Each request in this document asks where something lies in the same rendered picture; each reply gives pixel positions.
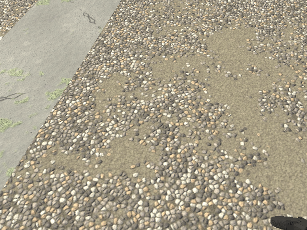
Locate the right robot hand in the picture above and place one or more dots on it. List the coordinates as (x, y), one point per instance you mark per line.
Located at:
(289, 223)

